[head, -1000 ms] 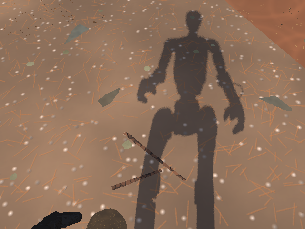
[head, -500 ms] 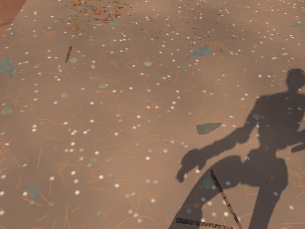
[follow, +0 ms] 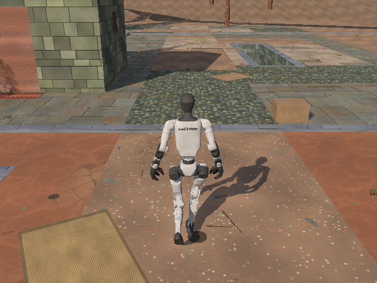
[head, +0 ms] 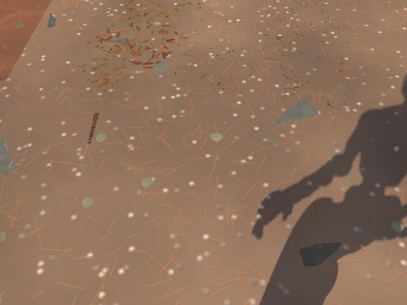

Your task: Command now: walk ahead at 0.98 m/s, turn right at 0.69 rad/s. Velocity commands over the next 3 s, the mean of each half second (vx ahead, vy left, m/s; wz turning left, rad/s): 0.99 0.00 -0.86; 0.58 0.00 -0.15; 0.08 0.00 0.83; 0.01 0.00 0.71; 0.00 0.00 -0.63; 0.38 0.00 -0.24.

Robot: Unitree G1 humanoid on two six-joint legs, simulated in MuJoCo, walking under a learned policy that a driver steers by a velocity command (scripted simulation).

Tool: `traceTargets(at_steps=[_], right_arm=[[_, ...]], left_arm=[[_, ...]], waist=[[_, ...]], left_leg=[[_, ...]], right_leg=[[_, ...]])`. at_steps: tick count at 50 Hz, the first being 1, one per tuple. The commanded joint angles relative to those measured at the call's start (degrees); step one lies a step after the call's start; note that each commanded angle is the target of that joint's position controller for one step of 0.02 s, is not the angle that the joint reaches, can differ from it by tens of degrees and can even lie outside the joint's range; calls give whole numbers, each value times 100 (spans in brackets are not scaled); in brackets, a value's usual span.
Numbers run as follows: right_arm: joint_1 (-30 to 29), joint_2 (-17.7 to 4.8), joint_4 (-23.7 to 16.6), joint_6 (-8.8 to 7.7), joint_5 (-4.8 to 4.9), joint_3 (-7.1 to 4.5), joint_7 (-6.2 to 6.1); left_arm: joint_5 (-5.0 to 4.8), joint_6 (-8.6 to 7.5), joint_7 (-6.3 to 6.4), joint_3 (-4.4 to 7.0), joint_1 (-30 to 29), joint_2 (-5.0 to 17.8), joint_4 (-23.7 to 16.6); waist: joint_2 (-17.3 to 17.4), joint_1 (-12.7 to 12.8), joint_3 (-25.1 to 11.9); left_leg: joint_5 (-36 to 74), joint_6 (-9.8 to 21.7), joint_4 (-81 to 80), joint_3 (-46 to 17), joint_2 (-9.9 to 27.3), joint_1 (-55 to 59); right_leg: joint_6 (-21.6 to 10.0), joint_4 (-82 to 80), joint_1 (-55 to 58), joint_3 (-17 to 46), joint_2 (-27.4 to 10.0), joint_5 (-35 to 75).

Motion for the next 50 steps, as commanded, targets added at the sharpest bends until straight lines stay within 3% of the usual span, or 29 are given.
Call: traceTargets(at_steps=[1, 3, 5, 8, 13, 15, 16, 17, 18, 19, 20, 21, 22, 25, 29, 30, 33, 34, 36, 37, 38, 39, 40, 41, 42, 43, 44, 47, 50], right_arm=[[-507, -807, -940, -352, -42, -10, 47], [-642, -634, -1074, -132, -213, 77, 49], [-876, -512, -1227, 47, -244, 159, 72], [-2099, -377, -1717, 35, -87, 266, 157], [-2611, -361, -1936, -19, 60, 271, 127], [-2106, -623, -1818, -52, 67, 154, 39], [-1362, -946, -1629, -75, 117, 7, -42], [-157, -1229, -1310, -99, 153, -145, -134], [1166, -1638, -1041, -114, 31, -344, -267], [1114, -1914, -1010, -114, -252, -423, -257], [642, -1725, -1048, -31, -117, -501, -183], [90, -1073, -1109, -15, -53, -376, -157], [-63, -777, -998, -12, -37, -310, -124], [380, -446, -456, -115, 32, -218, -83], [263, -320, -175, -261, 170, -195, 25], [184, -548, -210, -325, 133, -222, 30], [420, -580, 18, -392, 128, -188, 44], [620, -748, 98, -413, 148, -191, 37], [720, -1332, 250, -326, 262, -290, -24], [538, -2016, 164, -254, 610, -469, -132], [237, -1885, 175, -185, 639, -437, -173], [572, -1188, 13, -170, 408, -256, -158], [1802, -529, 182, -208, 335, -72, -54], [1749, -1106, 260, -227, 521, -256, -13], [1184, -1124, 61, -174, 649, -318, -38], [749, -909, -17, -81, 609, -310, -126], [744, -783, 38, 69, 554, -339, -201], [1060, -370, -34, 418, 498, -389, -275], [576, -298, -449, 482, 423, -414, -287]], left_arm=[[-1, -73, 66, 264, 750, 634, -8], [-21, -213, 145, 175, 655, 542, 85], [-62, -354, 138, 186, 675, 645, 68], [-110, -399, 156, 231, 861, 667, 73], [-150, -361, 172, 355, 1307, 900, 233], [-133, -376, 217, 399, 1074, 1063, 175], [-77, -402, 204, 445, 869, 1277, 119], [-44, -445, 171, 484, 427, 1441, 19], [-7, -529, 159, 360, 197, 932, -126], [-294, -499, 192, 78, 954, -151, -354], [-215, -399, 228, 47, 769, 370, -443], [-63, -311, 205, 118, 160, 663, -384], [22, -249, 123, 136, -107, 663, -410], [138, -24, -109, 35, -490, 203, -676], [133, 119, -242, -119, -1207, 13, -1181], [106, 118, -275, -172, -1299, -19, -1394], [191, -67, -349, -307, -1896, -84, -1442], [164, -111, -355, -336, -1767, -148, -1291], [278, -217, -280, -282, -948, 110, -950], [-136, -317, -166, -26, -610, 493, -1106], [-104, -322, -38, 76, -90, 794, -894], [82, -279, 108, 146, 421, 1275, -635], [370, -276, 205, 39, 359, 1316, -850], [279, -210, 147, 86, 373, 1082, -865], [120, -231, 122, 85, -43, 930, -839], [-40, -310, 123, 28, -475, 606, -762], [-96, -366, 129, -41, -780, 326, -765], [46, -401, 144, -11, -1373, 166, -756], [87, -362, 304, 52, -1629, 248, -652]], waist=[[560, -141, -232], [581, -491, 219], [427, -539, 400], [137, -81, 672], [-318, 422, 57], [-382, 125, -411], [-436, -298, -922], [-426, -1029, -1437], [28, -1521, -2100], [1786, -803, -2779], [1735, -774, -2721], [916, -781, -1675], [366, -703, -1064], [462, -455, -319], [394, -198, 44], [669, -52, 160], [-34, -154, 726], [38, -207, 441], [427, 262, 125], [829, 715, -497], [681, 1165, -840], [-339, 909, -1639], [-1519, 295, -3221], [-867, 518, -3746], [-456, 306, -2644], [74, 51, -1703], [64, -183, -1234], [-411, -658, -765], [-589, -699, -577]], left_leg=[[469, 48, 872, -782, 497, -3457], [297, -230, 234, -694, 780, -3077], [207, -438, -613, -418, 995, -2961], [1572, -617, -2508, 2, 969, -2669], [2617, -414, -4201, 125, 456, -2167], [2244, -306, -4652, 28, 193, -1056], [1823, -255, -4609, -136, 163, -160], [1437, -189, -4608, -265, 403, 1063], [-206, -29, -4368, -1041, 1342, 2432], [-1173, 503, -5002, -3893, 3270, 3781], [-2280, 694, -5716, -5003, 3171, 3251], [-2310, 563, -5891, -3905, 2740, 2256], [-1340, 495, -5902, -3024, 2514, 1517], [268, 294, -6166, -1465, 2147, 483], [1775, -24, -6622, 272, 1722, -69], [2207, 16, -6677, 439, 1897, -293], [4282, 61, -6959, 1075, 1458, -812], [5449, 138, -6908, 1082, 1454, -722], [7123, 194, -5748, 980, 1649, -300], [7199, 158, -4926, 612, 1765, 94], [6620, 6, -3830, 619, 1553, 40], [1754, -221, -1525, 546, 849, -1151], [-1998, -364, 681, -788, 163, -2304], [-1981, -460, 1035, -1433, 254, -2448], [-1620, -531, 647, -1071, 552, -2900], [-1211, -627, 136, -694, 853, -3140], [-940, -716, -4, -543, 1001, -2980], [-454, -892, -190, -314, 1128, -2161], [416, -855, -1216, -182, 1246, -2399]], right_leg=[[-921, -2870, 2619, 4685, -1975, -1434], [-811, -2925, 1424, 3793, -1512, -514], [-800, -3082, 730, 3224, -1206, -169], [-516, -3308, 318, 2803, -882, 1006], [-26, -2616, 1902, 2815, -981, 3636], [224, -1791, 2154, 2865, -981, 4826], [341, -867, 2183, 2943, -1009, 5127], [401, 355, 1759, 2890, -873, 4753], [392, 2061, 930, 2527, -645, 3067], [538, 3842, -879, 1801, -112, -1816], [460, 4268, -1497, 1410, -528, -1186], [470, 4022, -1631, 1278, -887, -471], [513, 3804, -1556, 1174, -1061, -207], [580, 3647, -1560, 1095, -1462, -215], [606, 3259, -1783, 753, -1525, 557], [604, 2840, -1690, 762, -1641, 898], [601, 512, -538, 135, -1065, 1548], [559, 286, 211, -62, -726, 1793], [440, -328, 1275, -106, -345, 1315], [307, -613, 1951, 525, -648, 1591], [160, -1450, 2669, 772, -948, 2588], [1, -604, 4473, 1707, -2122, 5486], [-849, 152, 6020, 3407, -3725, 9123], [-1339, -401, 5633, 3262, -3791, 8283], [-1171, -897, 4669, 2687, -3461, 6560], [-791, -1305, 3672, 2215, -3067, 5268], [-611, -1622, 2892, 1840, -2869, 4694], [-406, -2339, 1179, 805, -2703, 4036], [-266, -2508, 997, 76, -2553, 3629]])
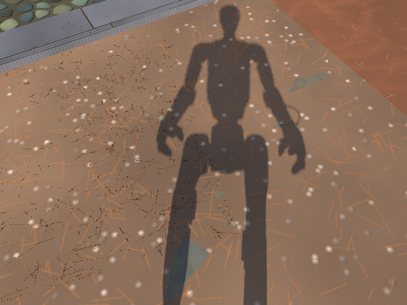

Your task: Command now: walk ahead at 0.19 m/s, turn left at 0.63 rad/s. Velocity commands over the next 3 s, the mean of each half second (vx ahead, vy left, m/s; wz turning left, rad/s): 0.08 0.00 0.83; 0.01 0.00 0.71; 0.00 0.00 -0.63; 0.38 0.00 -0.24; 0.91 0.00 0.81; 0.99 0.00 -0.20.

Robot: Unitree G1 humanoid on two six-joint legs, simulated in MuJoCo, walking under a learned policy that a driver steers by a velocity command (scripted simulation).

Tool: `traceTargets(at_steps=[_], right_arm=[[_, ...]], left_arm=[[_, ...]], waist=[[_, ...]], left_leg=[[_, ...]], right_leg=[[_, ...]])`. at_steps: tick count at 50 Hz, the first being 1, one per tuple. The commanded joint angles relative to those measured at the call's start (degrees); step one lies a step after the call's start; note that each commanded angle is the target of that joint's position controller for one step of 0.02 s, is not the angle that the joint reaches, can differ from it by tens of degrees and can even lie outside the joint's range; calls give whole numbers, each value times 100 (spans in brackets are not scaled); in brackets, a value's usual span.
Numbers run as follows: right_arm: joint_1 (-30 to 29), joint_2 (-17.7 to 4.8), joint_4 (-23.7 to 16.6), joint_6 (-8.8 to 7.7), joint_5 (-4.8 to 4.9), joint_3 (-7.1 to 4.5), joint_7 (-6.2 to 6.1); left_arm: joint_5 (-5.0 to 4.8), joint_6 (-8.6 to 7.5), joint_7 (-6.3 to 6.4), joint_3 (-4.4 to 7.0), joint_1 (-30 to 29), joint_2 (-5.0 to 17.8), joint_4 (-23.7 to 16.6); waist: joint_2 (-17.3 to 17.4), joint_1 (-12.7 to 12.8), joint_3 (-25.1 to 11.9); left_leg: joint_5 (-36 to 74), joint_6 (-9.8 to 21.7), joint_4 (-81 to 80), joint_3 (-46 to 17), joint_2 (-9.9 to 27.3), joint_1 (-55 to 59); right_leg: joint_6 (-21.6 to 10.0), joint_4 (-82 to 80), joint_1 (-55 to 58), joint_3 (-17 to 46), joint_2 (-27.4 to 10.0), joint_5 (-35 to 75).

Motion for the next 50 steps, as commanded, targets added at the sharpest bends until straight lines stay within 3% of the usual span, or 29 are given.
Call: traceTargets(at_steps=[1, 4, 7, 9, 10, 11, 12, 13, 14, 15, 16, 18, 20, 23, 27, 30, 33, 34, 35, 36, 37, 38, 39, 41, 44, 47, 48, 50], right_arm=[[777, -76, -299, 88, -73, -60, 17], [415, -118, -501, 95, -117, -72, 217], [151, -386, -798, 211, -99, -172, 392], [280, -509, -905, 243, -103, -261, 433], [612, -612, -851, 225, -132, -341, 400], [1071, -1068, -772, 177, -175, -520, 313], [846, -1779, -941, 151, -209, -653, 218], [809, -1647, -1197, 21, -407, -570, 296], [562, -1475, -1304, -67, -346, -536, 371], [294, -1303, -1333, -94, -184, -503, 341], [11, -1097, -1386, -43, -53, -446, 270], [-331, -909, -1582, 84, -84, -396, 90], [-273, -953, -1655, 159, -142, -435, -5], [-222, -1059, -1724, 243, -113, -495, -85], [-364, -1045, -1841, 347, -133, -498, -71], [-464, -1050, -1917, 386, -129, -497, -19], [-725, -1019, -2014, 423, -48, -469, 20], [-503, -793, -2003, 437, -40, -398, 42], [-345, -551, -2069, 425, -16, -323, 59], [-277, -1027, -2117, 324, -91, -451, 128], [-192, -1335, -1949, 308, -97, -531, 172], [-105, -1323, -1778, 344, -84, -545, 179], [-19, -1161, -1693, 391, -113, -503, 167], [-204, -829, -1779, 402, -95, -343, 197], [-618, -448, -1941, 310, -153, -134, 131], [-458, -111, -1754, 252, -255, 29, 119], [-420, -167, -1666, 244, -239, -1, 110], [-170, -397, -1467, 241, -195, -118, 82]], left_arm=[[5, -64, 179, 223, -747, 678, -435], [-100, 70, 285, 272, -733, 792, -369], [-260, 189, 252, 360, -668, 959, -293], [-374, 240, 233, 416, -707, 1008, -258], [-419, 261, 224, 424, -681, 953, -229], [-341, 287, 192, 432, -388, 898, -198], [-21, 286, 138, 350, -167, 591, -430], [2, 274, 93, 324, -213, 731, -516], [-166, 262, 76, 367, -451, 901, -525], [-199, 247, 105, 367, -648, 841, -557], [-124, 259, 163, 378, -745, 838, -512], [-94, 295, 185, 403, -803, 862, -513], [-142, 292, 168, 359, -763, 660, -427], [-181, 306, 166, 332, -769, 565, -366], [-200, 299, 137, 389, -751, 672, -330], [-212, 204, 86, 442, -673, 775, -329], [-219, 129, 41, 556, -137, 943, -188], [-171, 156, 63, 638, 13, 1202, -166], [-52, 243, 113, 684, -103, 1599, -253], [139, 212, 117, 655, -275, 1429, -360], [94, 208, 179, 565, -685, 1084, -567], [0, 247, 254, 509, -911, 872, -656], [-76, 287, 328, 479, -931, 846, -703], [-82, 339, 387, 437, -576, 893, -641], [-59, 395, 278, 447, 80, 1063, -445], [-127, 375, 90, 356, -184, 928, -431], [-181, 377, 38, 363, -104, 973, -392], [-326, 391, -5, 439, 42, 1275, -350]], waist=[[-682, -323, -849], [-628, -160, -964], [-659, -110, -810], [-616, -249, -754], [-419, -419, -858], [422, -556, -854], [2127, -41, -860], [1728, -147, -2065], [842, -216, -2078], [355, -99, -1670], [21, 23, -1318], [248, 185, -1247], [272, 153, -1356], [359, 82, -1424], [731, -13, -1221], [914, -65, -1154], [873, 185, -1130], [273, 100, -1284], [-1274, -135, -1140], [-1764, -210, -961], [-1350, -275, -819], [-1006, -274, -677], [-796, -241, -647], [-595, -5, -537], [-758, 319, -781], [-1115, 174, -966], [-1267, 198, -867], [-1287, 56, -716]], left_leg=[[1118, 52, -852, 136, 218, 711], [1927, 265, -1895, 366, 117, 963], [1490, 540, -2397, 557, 30, 967], [1202, 815, -2874, 775, -186, 1257], [1440, 1026, -3325, 879, -423, 1784], [3575, 1355, -3871, 289, -390, 2595], [6399, 2206, -3871, -1932, 750, 3604], [4833, 2995, -4426, -3646, 1346, 4147], [3745, 2821, -4662, -3402, 1306, 4095], [2918, 2506, -4707, -3045, 1044, 3717], [2445, 2238, -4761, -2693, 835, 3246], [2217, 1940, -4799, -2279, 435, 2617], [2432, 1824, -4716, -2158, 232, 2672], [2015, 1770, -4665, -2341, 135, 2641], [1044, 1621, -4728, -2673, -56, 2294], [960, 1566, -4620, -3010, -136, 2282], [733, 1319, -4270, -3103, -451, 1913], [-517, 1081, -3585, -2696, -832, 1391], [-1432, 779, -2207, -1325, -1691, 311], [-1286, 518, -817, -1012, -1348, -85], [-827, 403, -236, -862, -1005, -40], [-398, 329, 53, -731, -908, 7], [-94, 263, 469, -600, -864, -104], [66, 165, 593, -249, -706, -170], [-373, 93, -366, -264, -735, 63], [-702, 120, -2275, -14, -586, 1455], [-468, 89, -2849, 146, -680, 1765], [686, 201, -4364, 333, -947, 2434]], right_leg=[[-908, -844, -8, 138, -1505, 3032], [-804, -654, 411, -170, -1571, 2655], [-594, -244, 824, -192, -1857, 2335], [-309, 393, 934, -288, -1911, 2537], [-67, 1124, 836, -451, -1721, 2634], [312, 2459, 201, -539, -1244, 1700], [852, 4288, -1679, -450, -165, -2550], [873, 5404, -2275, 1078, 354, -3176], [709, 5522, -2457, 1537, 200, -2807], [597, 5256, -2562, 1611, 81, -2298], [578, 4853, -2553, 1646, -49, -1914], [592, 4059, -1982, 1668, -26, -1443], [708, 3308, -1779, 1625, 188, -1245], [842, 2568, -1578, 1719, 332, -1046], [846, 1957, -1222, 1772, 415, -813], [738, 1363, -874, 1805, 426, -873], [550, -36, 166, 1690, 257, -199], [260, -447, 909, 2227, -544, -83], [-448, -792, 1249, 3586, -1702, 121], [-1016, -1012, 714, 4326, -2314, 187], [-933, -913, 534, 3694, -2105, 65], [-653, -799, 405, 2958, -1641, -144], [-509, -719, 489, 2558, -1396, -106], [-647, -721, 492, 2111, -1283, 554], [-934, -548, 1067, 2109, -1309, 1308], [-803, -441, 660, 1862, -1119, 1330], [-776, -402, 535, 1951, -1069, 1315], [-666, -108, 375, 2158, -1024, 1609]])
Over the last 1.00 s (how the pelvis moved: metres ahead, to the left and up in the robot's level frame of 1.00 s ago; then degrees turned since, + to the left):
0.80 -0.17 0.04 -28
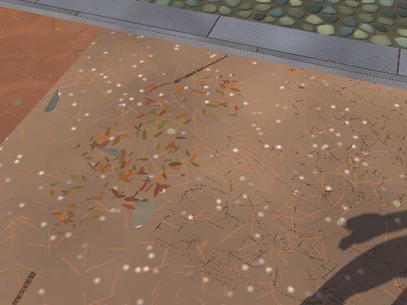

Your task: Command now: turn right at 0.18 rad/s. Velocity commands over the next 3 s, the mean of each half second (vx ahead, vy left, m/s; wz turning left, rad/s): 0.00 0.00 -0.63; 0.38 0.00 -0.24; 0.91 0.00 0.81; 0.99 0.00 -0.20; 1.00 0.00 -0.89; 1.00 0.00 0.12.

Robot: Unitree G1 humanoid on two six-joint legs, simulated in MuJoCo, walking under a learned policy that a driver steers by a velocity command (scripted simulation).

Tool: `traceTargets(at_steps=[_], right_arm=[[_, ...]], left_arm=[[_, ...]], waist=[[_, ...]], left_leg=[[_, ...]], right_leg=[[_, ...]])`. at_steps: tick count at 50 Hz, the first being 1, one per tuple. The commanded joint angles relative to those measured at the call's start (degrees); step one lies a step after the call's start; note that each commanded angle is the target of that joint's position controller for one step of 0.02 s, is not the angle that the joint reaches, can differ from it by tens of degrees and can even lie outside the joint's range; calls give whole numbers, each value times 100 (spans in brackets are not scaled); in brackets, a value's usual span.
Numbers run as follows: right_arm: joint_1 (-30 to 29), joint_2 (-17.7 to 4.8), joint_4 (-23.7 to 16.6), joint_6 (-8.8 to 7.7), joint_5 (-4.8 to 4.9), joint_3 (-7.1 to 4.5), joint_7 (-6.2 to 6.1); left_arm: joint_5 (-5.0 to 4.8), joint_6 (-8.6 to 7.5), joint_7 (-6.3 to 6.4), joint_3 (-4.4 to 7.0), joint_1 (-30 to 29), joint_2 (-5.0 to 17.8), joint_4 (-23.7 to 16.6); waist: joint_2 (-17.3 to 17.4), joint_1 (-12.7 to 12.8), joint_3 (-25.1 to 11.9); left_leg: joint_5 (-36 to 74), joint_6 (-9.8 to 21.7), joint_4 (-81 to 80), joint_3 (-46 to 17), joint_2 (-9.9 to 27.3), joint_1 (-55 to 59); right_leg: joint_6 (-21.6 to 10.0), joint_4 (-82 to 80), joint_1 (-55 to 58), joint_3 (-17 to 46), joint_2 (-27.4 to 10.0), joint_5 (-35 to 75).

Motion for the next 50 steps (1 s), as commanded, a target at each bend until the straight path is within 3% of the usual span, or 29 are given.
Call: traceTargets(at_steps=[1, 2, 3, 4, 5, 6, 8, 13, 16, 18, 19, 20, 21, 22, 23, 24, 25, 28, 31, 32, 35, 39, 42, 43, 45, 47, 48, 49, 50], right_arm=[[388, -696, -189, -103, 39, -252, -72], [608, -940, -195, -86, 30, -316, -132], [625, -1416, -215, -20, -117, -426, -204], [564, -1352, -119, 8, -199, -462, -162], [388, -1002, -260, -55, -253, -361, -146], [184, -773, -280, -114, -241, -292, -158], [-365, -636, -279, -225, -75, -266, -170], [-357, -751, -105, -219, -50, -368, -193], [-273, -985, 9, -244, 63, -473, -100], [-377, -950, 74, -284, 191, -485, -32], [-94, -777, 212, -308, 186, -458, 15], [-23, -562, 125, -324, 15, -400, 35], [-596, -270, -380, -350, -148, -262, -15], [-930, -617, -313, -344, -104, -338, -56], [-1006, -648, -304, -355, -6, -346, -80], [-859, -694, -173, -357, -25, -379, -130], [-780, -805, -133, -342, -77, -423, -175], [-475, -614, 68, -341, -78, -390, -107], [-570, -467, 107, -357, -42, -317, -85], [-535, -486, 134, -382, -20, -306, -50], [-399, -612, 265, -488, 91, -279, 123], [-614, -621, 173, -692, 158, -196, 197], [-506, -626, 131, -775, 222, -138, 260], [-347, -641, 280, -512, -297, -107, 422], [22, -667, 346, -359, -143, -119, 528], [891, -648, 663, -387, -88, -122, 513], [1850, -807, 1046, -449, -103, -186, 465], [2670, -1230, 1161, -530, -197, -252, 406], [2169, -1526, 914, -525, -158, -268, 430]], left_arm=[[-196, -97, -63, 302, -99, 1290, -334], [-158, -158, -77, 261, -73, 1159, -385], [-74, -254, -125, 160, -75, 723, -534], [-147, -296, -107, 172, -194, 768, -599], [-149, -250, -81, 292, -267, 1076, -575], [-176, -151, -47, 374, -156, 1100, -509], [-127, 104, 43, 386, 158, 909, -437], [-103, 205, -141, 233, -280, 535, -944], [-107, 250, -265, 307, -165, 742, -1130], [-118, 312, -263, 396, 198, 814, -1096], [-91, 311, -180, 507, 525, 1004, -1012], [-92, 269, -56, 731, 885, 1728, -1065], [138, 115, -79, 788, 846, 2330, -1253], [190, -44, -148, 681, 841, 1928, -1282], [137, -131, -114, 599, 667, 1755, -1229], [-1, -129, -47, 559, 339, 1589, -1244], [-104, -70, 22, 489, -26, 1425, -1319], [-20, 39, 171, 431, -276, 1345, -1472], [-57, 73, 225, 464, -164, 1417, -1474], [-94, 76, 235, 466, -67, 1413, -1456], [-53, -34, 155, 342, 30, 1292, -1386], [48, -246, 31, 233, 342, 1288, -1186], [40, -372, -10, 209, 353, 1288, -1142], [425, -314, -125, 234, 517, 1382, -1097], [385, -322, -167, 231, 118, 1328, -1159], [334, -333, -117, 199, -110, 1219, -1157], [438, -346, -65, 131, -295, 981, -1202], [498, -412, -36, -28, -669, 519, -1438], [419, -492, -107, -96, -634, 363, -1852]], waist=[[-1220, -307, -559], [-892, -363, -819], [469, -241, -996], [1488, -395, -986], [1255, -526, -816], [1089, -427, -696], [945, -168, -434], [844, -376, -535], [874, -373, -691], [751, -130, -718], [317, -39, -800], [-1136, 45, -793], [-2322, 8, -1157], [-1198, 338, -1435], [-1012, 164, -1091], [-593, -49, -831], [-600, -216, -668], [-714, -386, -843], [-709, -310, -833], [-728, -274, -975], [-1274, -78, -948], [-1191, 173, -383], [-1109, 188, -98], [-1190, 131, -207], [-1127, -175, -50], [-466, -684, -52], [359, -1081, -127], [1578, -1380, -158], [2208, -913, 44]], left_leg=[[1107, 235, -1966, 350, -335, 1164], [1672, 437, -1841, -43, 228, 1878], [3156, 985, -1412, -863, 1333, 2373], [3328, 1683, -1672, -1290, 2009, 1807], [3602, 1956, -1829, -1345, 2144, 1633], [3756, 1911, -1863, -1094, 2050, 1519], [3610, 1593, -1853, -383, 1726, 1308], [3219, 1499, -1744, 441, 1634, 1304], [3288, 1432, -1471, 550, 1889, 1326], [2925, 1105, -907, 853, 1852, 1063], [2414, 776, -171, 1176, 1565, 648], [628, 208, 1587, 1603, 893, -815], [-2023, -108, 3031, 780, -142, -2370], [-1880, -13, 3604, -30, -9, -2495], [-1363, 159, 3552, -150, 34, -2497], [-796, 215, 3222, -195, 155, -2475], [-347, 214, 2866, -215, 198, -2360], [386, 74, 2597, -114, -113, -1747], [560, -45, 1683, -199, -319, -1695], [670, -43, 1358, -230, -332, -1594], [850, -13, 776, 68, -54, -1431], [758, 298, 381, 291, 208, -1489], [578, 565, 291, 363, 343, -1794], [275, 603, 66, 673, 78, -1215], [303, 789, -186, 957, -42, -315], [350, 949, -640, 1139, -228, 897], [-218, 1036, -945, 653, -209, 1638], [-1708, 1305, -1842, -1577, 975, 2130], [-2836, 1871, -3339, -4832, 1527, 2494]], right_leg=[[-911, -335, 186, 1382, -820, 1866], [-583, -96, -269, 1400, -688, 1241], [-141, 813, -1201, 712, -118, -43], [121, 1557, -1565, -38, 185, -1704], [293, 2795, -1746, 36, 47, -2287], [382, 3636, -1964, 93, 18, -2306], [540, 3950, -2107, 170, -186, -1709], [544, 2538, -1542, -251, -357, -928], [298, 1765, -950, -568, -213, -880], [42, 863, -238, -775, 3, -268], [-183, 321, 503, -584, 169, 338], [-736, -220, 1623, 1073, -734, 2679], [-2137, -522, 1920, 3639, -2042, 3453], [-2218, -737, 1916, 3344, -2063, 2542], [-1917, -774, 1584, 2896, -1765, 1865], [-1561, -782, 1311, 2502, -1429, 1295], [-1339, -778, 1013, 2264, -1238, 1140], [-1206, -718, 554, 1940, -815, 1351], [-1169, -642, 624, 2173, -667, 1004], [-1175, -793, 638, 2328, -599, -268], [-1191, -1095, 649, 2495, -860, -2158], [-1268, -1290, 620, 2573, -1186, -2480], [-1245, -1389, 851, 2389, -1385, -2443], [-1056, -1609, 554, 1955, -1088, -2795], [-878, -1607, -10, 1416, -1015, -2670], [-729, -869, -658, 811, -856, -2712], [-617, 660, -1043, 176, -454, -1887], [-348, 3025, -2123, -470, 17, -1200], [-183, 3823, -3871, 36, 809, -1753]])
Over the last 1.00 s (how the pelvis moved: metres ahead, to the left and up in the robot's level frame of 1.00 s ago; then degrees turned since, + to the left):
0.17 0.02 0.00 46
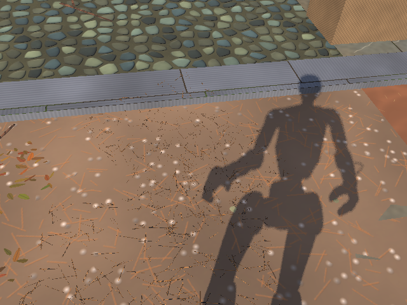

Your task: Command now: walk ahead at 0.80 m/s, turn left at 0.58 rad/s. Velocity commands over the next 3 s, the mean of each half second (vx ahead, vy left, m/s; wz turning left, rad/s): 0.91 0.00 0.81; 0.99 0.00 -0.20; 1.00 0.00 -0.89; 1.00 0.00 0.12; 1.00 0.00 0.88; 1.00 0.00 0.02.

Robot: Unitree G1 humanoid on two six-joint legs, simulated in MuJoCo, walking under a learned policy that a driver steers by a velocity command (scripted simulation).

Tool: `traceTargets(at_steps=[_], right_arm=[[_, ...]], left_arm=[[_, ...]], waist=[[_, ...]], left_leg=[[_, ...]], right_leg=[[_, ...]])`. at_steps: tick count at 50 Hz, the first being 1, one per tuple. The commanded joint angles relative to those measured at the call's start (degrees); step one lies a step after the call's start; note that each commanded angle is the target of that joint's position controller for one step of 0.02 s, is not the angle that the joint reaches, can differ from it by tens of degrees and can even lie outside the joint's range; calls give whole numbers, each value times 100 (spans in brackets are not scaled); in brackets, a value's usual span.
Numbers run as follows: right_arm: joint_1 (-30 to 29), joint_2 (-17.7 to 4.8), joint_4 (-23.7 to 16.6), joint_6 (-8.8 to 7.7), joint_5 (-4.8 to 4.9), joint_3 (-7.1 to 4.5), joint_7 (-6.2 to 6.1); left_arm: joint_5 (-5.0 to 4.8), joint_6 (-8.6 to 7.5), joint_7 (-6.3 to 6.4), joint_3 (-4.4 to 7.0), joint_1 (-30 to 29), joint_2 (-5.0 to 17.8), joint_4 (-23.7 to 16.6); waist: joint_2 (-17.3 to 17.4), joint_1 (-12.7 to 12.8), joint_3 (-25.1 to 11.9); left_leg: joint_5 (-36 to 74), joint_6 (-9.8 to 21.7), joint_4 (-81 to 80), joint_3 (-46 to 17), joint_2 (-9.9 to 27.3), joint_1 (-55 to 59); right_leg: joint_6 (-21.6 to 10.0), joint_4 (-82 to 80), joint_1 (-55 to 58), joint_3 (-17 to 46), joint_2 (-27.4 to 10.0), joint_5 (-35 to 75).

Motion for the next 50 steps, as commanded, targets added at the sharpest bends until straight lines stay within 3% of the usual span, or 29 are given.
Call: traceTargets(at_steps=[1, 2, 3, 6, 11, 14, 16, 17, 18, 19, 20, 21, 22, 23, 25, 27, 30, 33, 35, 37, 38, 39, 40, 41, 42, 43, 44, 46, 50], right_arm=[[798, -1261, -164, -48, -34, -329, -57], [703, -1149, -196, -68, -12, -336, -98], [824, -1078, -107, -84, 12, -328, -134], [1053, -714, 141, -162, 128, -205, -234], [1293, -746, 411, -136, 133, -259, -282], [1344, -818, 549, -161, 151, -293, -324], [890, -979, 497, -200, 180, -328, -342], [768, -1164, 487, -235, 185, -372, -325], [473, -1354, 432, -273, 168, -418, -285], [276, -1024, 332, -369, 122, -337, -268], [674, 15, 71, -376, 285, -96, -281], [486, -315, -44, -287, 254, -46, -277], [134, -546, 11, -196, 132, -100, -255], [-33, -588, 66, -124, 22, -101, -188], [-308, -391, -14, 17, -77, -71, -31], [-679, -63, -231, 77, -127, 63, 75], [-1343, -68, -576, 53, -158, 168, 131], [-2104, -165, -840, -58, -159, 313, 275], [-2257, -151, -814, -102, -114, 351, 271], [-1942, -428, -692, -111, -148, 249, 107], [-1127, -618, -462, -131, -178, 150, -5], [-53, -838, -128, -144, -220, 29, -122], [778, -1360, 42, -158, -337, -150, -278], [868, -1725, -43, -207, -445, -234, -348], [598, -1443, -55, -168, -272, -211, -352], [95, -973, 8, -196, -205, -109, -351], [-187, -706, 58, -237, -178, -72, -325], [-292, -403, 165, -310, -103, -1, -330], [-68, -54, 540, -523, 76, 61, -263]], left_arm=[[70, -307, -47, 21, -932, 377, -990], [66, -361, -97, 73, -1080, 599, -881], [70, -372, -116, 72, -1074, 626, -779], [59, -189, -214, -4, -1104, 473, -692], [-74, -135, -239, -166, -2085, 269, -929], [-148, -182, -223, -198, -2506, 309, -1131], [-185, -216, -133, -129, -1880, 495, -981], [-183, -231, -38, -12, -1097, 777, -741], [-223, -231, 86, 122, 176, 1014, -405], [-131, -241, 242, 299, 1472, 1365, -156], [126, -265, 276, 393, 1760, 1783, -84], [42, -223, 245, 361, 1015, 1555, -186], [9, -200, 233, 272, 378, 1042, -243], [-6, -199, 208, 208, 281, 712, -155], [-12, -263, 201, 127, 438, 483, 131], [-113, -434, 87, 39, 757, 198, 493], [-181, -581, 27, 52, 893, 338, 763], [-297, -578, -13, 80, 808, 513, 871], [-323, -587, -50, 158, 1035, 908, 999], [-318, -558, -48, 227, 1186, 1279, 1140], [-296, -504, -13, 254, 1216, 1421, 1211], [-311, -456, 11, 247, 1173, 1423, 1233], [-277, -451, -6, 121, 1285, 887, 1140], [-447, -437, -9, -54, 1868, -55, 887], [-475, -371, 17, 83, 1271, 538, 791], [-447, -330, -2, 128, 869, 602, 740], [-400, -300, -49, 84, 821, 425, 808], [-283, -117, -134, 88, 1003, 218, 944], [-207, 136, -279, 41, 26, -87, 555]], waist=[[1493, -198, 774], [796, -218, 692], [496, -199, 668], [766, -145, 814], [783, -370, 943], [1039, -452, 914], [1013, -7, 618], [901, 346, 94], [751, 1049, -551], [427, 1608, -1267], [-1365, 1202, -2013], [-1477, 873, -1566], [-844, 714, -619], [-167, 647, -133], [-171, 474, 414], [-271, 371, 727], [-179, 186, 1094], [68, 95, 1281], [104, 122, 1216], [47, -76, 710], [-96, -493, 162], [-117, -1043, -375], [404, -1176, -1026], [1764, -548, -1878], [1179, -658, -1566], [843, -378, -494], [751, -162, -7], [950, 213, 244], [815, 368, 871]], left_leg=[[-3213, 1337, -2924, -5467, 2046, 2616], [-2490, 1295, -2584, -4645, 1815, 2502], [-1897, 1182, -2482, -3939, 1523, 2310], [-640, 1045, -2743, -3060, 963, 1906], [1392, 1094, -2604, -2551, 552, 1638], [2695, 1016, -2559, -2725, 729, 1582], [4190, 738, -2109, -2586, 722, 1291], [5289, 570, -1276, -2449, 629, 1103], [5410, 410, 99, -2317, 415, 622], [4196, 359, 1796, -2078, 43, -253], [-692, 326, 3696, -1532, -646, -1673], [-546, 395, 4310, -1246, -351, -2171], [35, 385, 4303, -1038, 27, -2345], [314, 345, 4116, -884, 298, -2269], [344, 236, 3928, -797, 570, -2186], [393, 215, 3599, -968, 652, -2259], [774, 124, 2785, -1164, 459, -2774], [1841, 77, 713, -34, 470, -1336], [2071, 96, 399, 124, 308, -345], [1401, 171, 174, 190, -1, 235], [986, 208, 57, 135, -182, 1187], [932, 210, -203, -24, -61, 2563], [-694, 228, -292, -1313, 1191, 3861], [-2391, 463, -1186, -4031, 2859, 4621], [-2509, 421, -1996, -4616, 2756, 3845], [-1721, 391, -1955, -3482, 2419, 3034], [-702, 383, -2028, -2724, 2182, 2397], [240, 258, -2251, -1654, 1880, 1636], [1922, 42, -2717, -156, 1617, 1380]], right_leg=[[15, 2620, -4376, 389, 182, 154], [76, 2562, -4176, 380, -53, 674], [149, 2330, -3866, 306, -182, 837], [378, 1620, -3303, 91, -240, 1226], [555, 165, -2930, -309, 106, 1751], [444, -666, -2193, -360, 213, 2097], [277, -1138, -752, -320, 392, 2110], [169, -1045, 444, -345, 536, 1751], [73, -1035, 1933, -236, 373, 1568], [-43, -924, 3400, 550, -504, 147], [-386, -1989, 4380, 3414, -2307, -2715], [-477, -2974, 3487, 4995, -2466, -3343], [-505, -2922, 2645, 4108, -2260, -2911], [-539, -2848, 2006, 3157, -2074, -1834], [-465, -3060, 1187, 1924, -1741, -529], [-531, -3333, 795, 1467, -1546, 124], [-700, -3728, 706, 827, -1422, 960], [-654, -4369, -159, 5, -953, 2232], [-745, -4444, -174, 37, -1137, 3477], [-684, -3414, 722, -124, -1183, 6041], [-601, -2215, 819, -160, -1152, 6747], [-501, -675, 247, -217, -911, 6175], [-448, 1362, -922, -253, -443, 3667], [-420, 3402, -2292, 152, 89, -324], [-500, 3808, -2650, 394, 14, 290], [-496, 3527, -2873, 352, -271, 913], [-444, 3280, -2758, 280, -459, 1140], [-319, 3102, -2340, 241, -628, 1178], [-261, 2796, -2928, -4, -815, 1709]])
Over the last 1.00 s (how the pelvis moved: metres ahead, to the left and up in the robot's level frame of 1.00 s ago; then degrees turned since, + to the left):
0.12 -0.04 -0.02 -28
